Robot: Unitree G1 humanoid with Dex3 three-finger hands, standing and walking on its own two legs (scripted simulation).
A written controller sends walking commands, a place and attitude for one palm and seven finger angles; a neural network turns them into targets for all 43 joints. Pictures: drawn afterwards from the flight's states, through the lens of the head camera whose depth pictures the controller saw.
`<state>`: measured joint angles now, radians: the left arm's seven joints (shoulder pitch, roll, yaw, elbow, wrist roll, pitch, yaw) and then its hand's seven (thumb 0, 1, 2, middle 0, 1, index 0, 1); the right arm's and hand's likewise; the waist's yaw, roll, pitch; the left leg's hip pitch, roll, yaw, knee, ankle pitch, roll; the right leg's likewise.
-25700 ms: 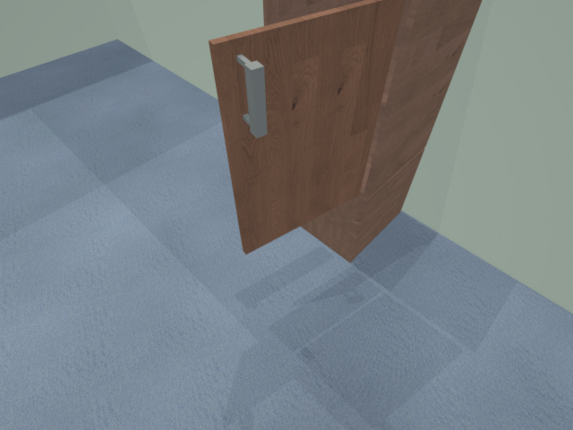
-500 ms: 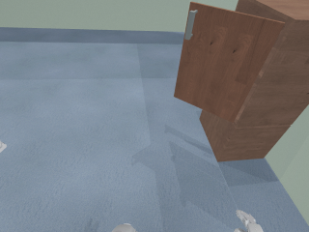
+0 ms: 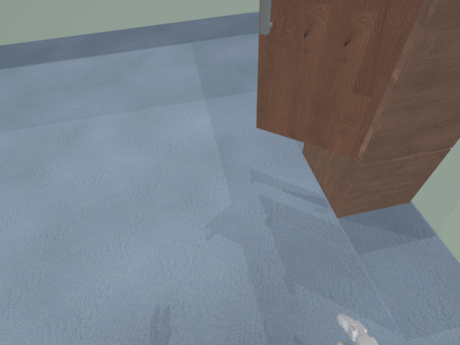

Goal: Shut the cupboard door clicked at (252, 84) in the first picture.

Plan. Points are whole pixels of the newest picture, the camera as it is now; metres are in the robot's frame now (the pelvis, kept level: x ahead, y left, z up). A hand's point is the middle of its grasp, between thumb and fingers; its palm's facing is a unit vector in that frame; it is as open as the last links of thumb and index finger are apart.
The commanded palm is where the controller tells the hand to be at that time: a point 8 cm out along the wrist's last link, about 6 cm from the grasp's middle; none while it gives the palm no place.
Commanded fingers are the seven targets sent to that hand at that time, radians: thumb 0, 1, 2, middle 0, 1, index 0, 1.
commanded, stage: stop stepping back and stand still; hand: left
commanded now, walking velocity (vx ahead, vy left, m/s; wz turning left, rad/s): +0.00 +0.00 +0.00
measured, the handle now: (268, 7) +0.98 -0.07 +0.16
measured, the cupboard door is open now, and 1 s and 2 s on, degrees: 49 49 49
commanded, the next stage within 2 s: let the arm hang, fingers relaxed in 0.50 s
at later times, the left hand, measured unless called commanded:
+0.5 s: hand (0, 223) +0.23 +0.29 +0.19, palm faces +0.40 -0.68 -0.62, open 7.4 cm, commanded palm +0.17 +0.31 +0.18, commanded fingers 0.00 0.90 0.90 -0.20 -0.30 -0.20 -0.30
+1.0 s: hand out of the picture +0.01 +0.23 -0.17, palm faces +0.07 -0.98 -0.19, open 7.0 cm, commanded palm none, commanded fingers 0.00 0.90 0.90 -0.20 -0.30 -0.20 -0.30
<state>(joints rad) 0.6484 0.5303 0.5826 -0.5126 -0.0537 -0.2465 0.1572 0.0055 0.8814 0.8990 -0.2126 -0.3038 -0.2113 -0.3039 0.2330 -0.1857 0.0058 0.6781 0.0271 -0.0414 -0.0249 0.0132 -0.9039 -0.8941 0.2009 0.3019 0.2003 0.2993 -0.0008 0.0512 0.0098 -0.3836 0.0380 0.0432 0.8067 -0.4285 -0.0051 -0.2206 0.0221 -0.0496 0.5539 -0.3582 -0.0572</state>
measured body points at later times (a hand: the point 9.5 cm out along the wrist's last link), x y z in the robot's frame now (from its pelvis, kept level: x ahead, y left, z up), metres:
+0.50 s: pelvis +0.02 +0.02 +0.00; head +0.06 +0.00 +0.45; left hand +0.20 +0.33 +0.22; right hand +0.21 -0.20 -0.09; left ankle +0.03 +0.14 -0.73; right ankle -0.01 -0.08 -0.73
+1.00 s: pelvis -0.02 +0.04 +0.00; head +0.00 +0.06 +0.45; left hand +0.01 +0.28 -0.16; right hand +0.02 -0.20 -0.14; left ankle +0.03 +0.15 -0.73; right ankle -0.01 -0.09 -0.73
